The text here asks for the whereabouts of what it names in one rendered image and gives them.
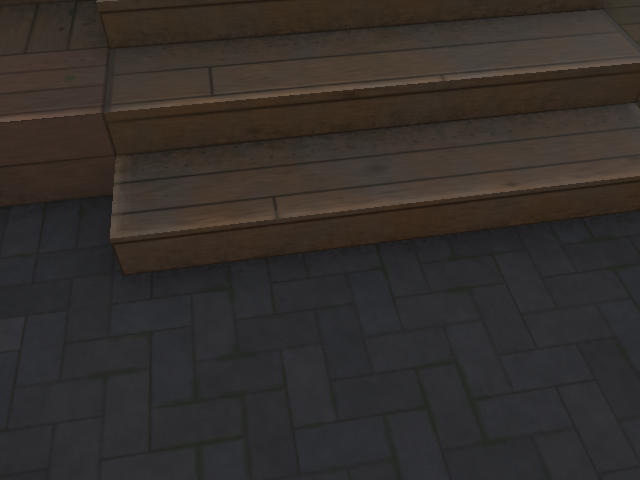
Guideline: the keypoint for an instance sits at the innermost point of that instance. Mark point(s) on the stairs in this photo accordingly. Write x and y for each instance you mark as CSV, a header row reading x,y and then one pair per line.
x,y
247,129

